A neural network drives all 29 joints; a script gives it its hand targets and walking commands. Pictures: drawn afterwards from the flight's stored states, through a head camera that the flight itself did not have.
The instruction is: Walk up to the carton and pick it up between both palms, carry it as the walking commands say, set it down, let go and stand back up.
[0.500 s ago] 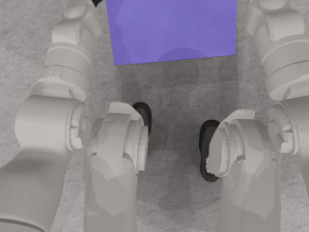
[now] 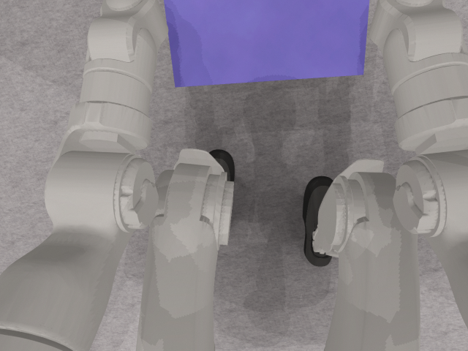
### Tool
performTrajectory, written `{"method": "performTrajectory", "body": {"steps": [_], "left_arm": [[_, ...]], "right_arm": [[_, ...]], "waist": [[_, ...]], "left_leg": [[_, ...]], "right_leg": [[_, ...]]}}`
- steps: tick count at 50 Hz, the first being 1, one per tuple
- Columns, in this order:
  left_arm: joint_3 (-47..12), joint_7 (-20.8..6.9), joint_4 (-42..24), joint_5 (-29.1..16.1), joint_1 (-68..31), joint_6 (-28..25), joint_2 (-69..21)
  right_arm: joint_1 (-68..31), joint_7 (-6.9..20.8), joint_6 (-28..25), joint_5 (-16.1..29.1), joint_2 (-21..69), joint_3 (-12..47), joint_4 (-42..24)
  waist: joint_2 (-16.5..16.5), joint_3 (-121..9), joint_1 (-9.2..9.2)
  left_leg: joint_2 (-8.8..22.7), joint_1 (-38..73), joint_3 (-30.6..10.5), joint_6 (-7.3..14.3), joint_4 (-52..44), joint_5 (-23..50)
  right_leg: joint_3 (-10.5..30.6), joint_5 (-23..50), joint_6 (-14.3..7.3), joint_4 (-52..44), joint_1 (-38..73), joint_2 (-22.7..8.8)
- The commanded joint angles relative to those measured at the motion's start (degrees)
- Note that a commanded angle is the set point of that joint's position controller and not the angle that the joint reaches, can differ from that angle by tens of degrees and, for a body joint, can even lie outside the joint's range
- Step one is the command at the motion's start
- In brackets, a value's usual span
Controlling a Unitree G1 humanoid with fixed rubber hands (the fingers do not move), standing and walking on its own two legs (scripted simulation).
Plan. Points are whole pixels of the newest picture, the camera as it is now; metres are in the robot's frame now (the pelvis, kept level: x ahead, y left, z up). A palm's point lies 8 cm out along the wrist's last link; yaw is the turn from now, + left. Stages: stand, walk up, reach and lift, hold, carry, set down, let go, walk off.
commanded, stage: reach and lift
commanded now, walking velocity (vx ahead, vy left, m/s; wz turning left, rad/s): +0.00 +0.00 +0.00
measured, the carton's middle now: (261, 6) +0.54 +0.05 -0.22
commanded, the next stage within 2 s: none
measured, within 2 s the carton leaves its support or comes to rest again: neither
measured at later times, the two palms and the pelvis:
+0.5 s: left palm out of the picture +0.51 +0.19 -0.07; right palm out of the picture +0.54 -0.12 -0.07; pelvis -0.01 -0.01 +0.04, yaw -1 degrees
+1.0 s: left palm out of the picture +0.49 +0.19 +0.00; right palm out of the picture +0.53 -0.12 -0.01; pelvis -0.02 +0.00 +0.09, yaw +0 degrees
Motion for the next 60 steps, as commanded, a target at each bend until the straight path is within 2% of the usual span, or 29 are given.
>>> {"method": "performTrajectory", "body": {"steps": [1, 4, 5, 7, 8, 9, 11, 13, 15, 20, 21, 24, 25, 29, 30, 34, 36, 37, 38, 39, 42, 47, 48, 49, 50, 52, 54, 58, 60], "left_arm": [[-22.1, -25.17, -17.75, -6.29, -41.2, -1.72, -61.2], [-23.54, -25.35, -19.97, -6.58, -41.28, -0.77, -61.88], [-23.93, -25.25, -19.28, -6.16, -40.79, -0.37, -61.15], [-23.19, -25.39, -19.43, -4.14, -40.29, -0.24, -60.86], [-23.29, -25.36, -21.69, -4.51, -41.96, -0.46, -60.81], [-23.47, -25.44, -23.1, -4.59, -43.16, -0.44, -60.41], [-21.7, -25.81, -19.2, -2.39, -41.15, 0.33, -60.14], [-23.63, -25.68, -25.68, -3.19, -44.36, 0.36, -59.41], [-21.11, -25.81, -21.0, -0.98, -41.76, 1.58, -58.56], [-20.54, -26.59, -22.53, 0.31, -40.1, 2.32, -60.59], [-21.15, -26.78, -21.05, -0.3, -38.53, 3.0, -62.2], [-22.21, -26.79, -23.23, 0.47, -39.38, 3.44, -62.13], [-22.56, -26.8, -24.39, 0.18, -40.78, 3.77, -61.43], [-25.61, -26.9, -25.57, -1.45, -38.86, 5.05, -64.95], [-24.11, -26.85, -23.08, -0.52, -38.56, 5.19, -63.75], [-25.24, -26.73, -26.02, -1.15, -40.15, 5.47, -64.01], [-27.03, -26.69, -26.61, -2.18, -37.9, 5.95, -66.36], [-25.1, -26.83, -22.7, -0.69, -37.37, 6.32, -65.13], [-27.35, -26.59, -26.51, -1.77, -38.6, 6.33, -66.74], [-26.98, -26.38, -26.11, -1.39, -38.6, 6.47, -66.62], [-25.6, -26.46, -24.85, -0.74, -37.62, 6.67, -66.04], [-28.5, -26.44, -28.48, -1.48, -38.25, 7.18, -68.9], [-28.02, -26.56, -26.73, -0.94, -36.7, 7.57, -67.87], [-28.34, -26.35, -27.53, -1.36, -36.56, 7.42, -68.45], [-27.32, -26.51, -24.83, -0.32, -34.33, 7.64, -68.5], [-29.36, -26.34, -30.59, -2.19, -37.57, 7.1, -69.24], [-27.68, -26.39, -26.53, -0.27, -35.24, 7.62, -69.13], [-29.87, -26.48, -29.37, -1.81, -36.41, 7.88, -70.24], [-28.99, -26.3, -29.19, -0.37, -37.59, 7.82, -68.69]], "right_arm": [[-48.09, 24.94, -4.65, 6.43, 51.73, 20.91, -25.11], [-51.14, 24.14, -4.35, 7.62, 52.51, 23.08, -30.51], [-49.61, 23.8, -3.85, 7.18, 54.25, 23.31, -29.13], [-46.02, 23.79, -3.41, 6.14, 55.28, 21.58, -25.06], [-44.86, 23.86, -3.05, 5.66, 56.06, 21.03, -23.88], [-46.28, 23.84, -2.97, 6.26, 56.43, 21.68, -26.54], [-44.03, 24.17, -2.45, 4.85, 57.35, 19.82, -22.24], [-44.11, 24.2, -1.56, 6.16, 58.99, 20.98, -23.54], [-46.0, 24.35, -1.16, 5.22, 58.55, 20.15, -23.03], [-43.16, 25.07, -0.29, 5.14, 61.11, 20.01, -23.55], [-43.07, 24.86, -0.2, 4.25, 60.23, 20.25, -24.56], [-43.44, 24.97, 0.38, 4.28, 60.78, 20.32, -24.95], [-44.08, 25.12, 1.03, 4.41, 60.96, 20.76, -24.76], [-43.53, 24.86, 1.5, 4.52, 60.41, 22.06, -28.67], [-42.46, 24.95, 1.94, 3.91, 61.89, 21.05, -25.75], [-42.41, 24.83, 2.52, 3.61, 61.87, 21.17, -26.59], [-44.94, 24.89, 2.29, 4.82, 61.35, 23.35, -31.87], [-42.57, 25.43, 2.58, 3.04, 60.2, 20.11, -26.11], [-43.5, 25.45, 2.3, 3.85, 60.81, 21.88, -30.85], [-43.29, 25.53, 2.68, 4.13, 61.11, 21.61, -28.8], [-41.78, 25.89, 3.22, 3.41, 61.83, 21.06, -26.4], [-41.6, 26.41, 3.58, 4.43, 63.06, 21.45, -28.06], [-42.1, 26.66, 3.86, 4.3, 62.47, 21.92, -28.4], [-40.42, 26.77, 3.92, 4.14, 63.23, 21.65, -27.88], [-40.97, 26.87, 3.83, 3.36, 62.92, 21.2, -26.92], [-41.03, 26.81, 3.59, 4.44, 63.54, 22.34, -30.66], [-40.45, 27.06, 4.01, 3.72, 62.99, 21.06, -26.97], [-41.59, 27.05, 4.11, 4.48, 63.64, 23.08, -31.43], [-40.27, 27.44, 4.59, 3.64, 64.78, 21.23, -27.24]], "waist": [[-3.03, -124.25, -1.53], [-3.52, -131.47, -0.53], [-5.0, -129.96, -0.44], [-2.88, -124.87, 0.72], [-3.76, -125.3, -0.04], [-3.89, -127.92, 0.36], [-3.13, -122.51, 1.04], [-2.6, -129.92, 1.91], [-3.86, -124.77, 2.95], [-3.68, -128.02, 3.56], [-4.56, -128.32, 2.35], [-1.61, -130.09, 3.35], [-3.29, -131.17, 2.61], [-1.94, -135.82, 1.35], [-2.08, -131.94, 2.34], [-2.67, -132.56, 0.95], [-2.55, -137.68, 0.53], [-1.74, -130.5, 0.07], [-1.05, -137.11, -0.25], [-0.77, -136.28, 0.69], [-2.55, -132.79, 0.01], [-0.26, -138.78, -0.76], [-0.45, -136.99, 0.43], [-1.16, -137.9, -0.52], [-1.56, -134.73, 0.38], [-1.47, -140.74, -0.78], [-0.51, -135.64, 0.03], [-0.53, -142.55, -0.5], [-0.7, -136.44, -0.17]], "left_leg": [[-3.79, 51.6, 6.5, 0.71, -5.2, 21.9], [-4.16, 54.67, 6.48, 0.93, -6.8, 22.41], [-3.9, 53.69, 6.44, 1.02, -6.65, 22.27], [-3.79, 50.92, 6.49, 1.23, -8.02, 19.45], [-3.94, 50.33, 6.65, 1.28, -8.63, 18.29], [-4.12, 52.07, 7.2, 1.28, -8.84, 18.76], [-3.64, 48.74, 7.37, 1.35, -9.4, 15.19], [-3.91, 53.69, 7.66, 1.46, -10.03, 17.68], [-3.81, 50.4, 7.54, 1.88, -10.54, 14.16], [-4.1, 52.05, 8.25, 1.79, -12.24, 14.72], [-4.1, 52.12, 7.86, 1.74, -13.1, 14.76], [-4.53, 54.02, 8.4, 1.6, -13.49, 13.88], [-4.32, 54.51, 7.86, 1.93, -14.04, 12.86], [-4.58, 57.93, 7.25, 1.26, -15.53, 15.82], [-4.56, 56.5, 7.58, 1.66, -15.44, 12.91], [-4.95, 56.71, 6.88, 1.8, -17.28, 12.54], [-5.51, 61.53, 6.69, 1.81, -18.0, 14.59], [-4.67, 58.23, 6.26, 1.52, -18.23, 11.11], [-5.09, 62.01, 6.71, 0.9, -18.54, 12.9], [-5.17, 62.44, 6.23, 1.19, -19.12, 12.98], [-5.14, 61.48, 5.78, 1.83, -20.21, 11.57], [-5.34, 68.2, 5.29, 1.32, -22.63, 12.12], [-5.43, 66.76, 5.33, 1.41, -22.86, 12.16], [-5.21, 67.8, 5.31, 1.06, -23.02, 12.22], [-5.55, 66.78, 5.07, 1.39, -23.75, 11.4], [-5.74, 70.05, 4.91, 1.21, -24.25, 13.35], [-5.45, 68.9, 4.69, 1.44, -25.37, 10.95], [-5.54, 73.74, 4.76, 0.97, -26.39, 12.39], [-5.32, 71.64, 4.23, 1.23, -27.87, 9.09]], "right_leg": [[-3.86, 19.4, -2.58, -13.28, 30.16, 4.08], [-3.49, 20.79, -2.08, -14.08, 35.48, 4.46], [-3.09, 20.54, -2.25, -14.97, 35.15, 4.49], [-2.46, 18.55, -2.64, -15.35, 33.16, 4.84], [-2.68, 17.78, -2.51, -15.99, 33.94, 4.6], [-2.96, 18.36, -2.3, -16.29, 35.27, 4.8], [-2.36, 15.6, -2.69, -17.47, 32.36, 4.73], [-2.27, 17.83, -2.48, -17.96, 36.48, 5.01], [-2.42, 14.04, -2.42, -18.72, 33.98, 4.43], [-2.43, 15.09, -2.28, -20.78, 36.62, 4.86], [-3.25, 15.17, -1.84, -21.13, 37.1, 5.06], [-2.37, 14.19, -2.3, -21.64, 37.28, 4.97], [-2.75, 13.48, -2.25, -21.83, 37.75, 5.0], [-3.12, 16.71, -2.53, -23.17, 41.19, 5.29], [-2.57, 13.71, -2.48, -23.82, 38.43, 5.12], [-2.59, 13.98, -2.49, -25.18, 40.31, 5.33], [-3.05, 15.2, -2.29, -26.03, 43.63, 5.61], [-2.97, 11.88, -2.78, -26.05, 38.62, 5.25], [-3.11, 13.74, -3.14, -26.51, 41.52, 5.8], [-3.03, 13.53, -2.94, -26.71, 40.72, 5.56], [-2.89, 11.85, -2.61, -28.3, 40.48, 5.61], [-3.01, 12.09, -2.83, -29.94, 43.27, 5.91], [-2.86, 12.07, -2.9, -29.76, 42.41, 5.84], [-2.64, 12.05, -2.95, -30.91, 43.84, 5.9], [-2.99, 11.29, -2.94, -31.03, 41.92, 6.01], [-2.77, 13.33, -2.81, -31.91, 45.72, 6.23], [-2.91, 10.71, -2.75, -32.38, 42.89, 5.76], [-2.13, 12.21, -2.75, -34.39, 48.44, 5.98], [-2.01, 9.67, -2.83, -35.16, 45.44, 5.88]]}}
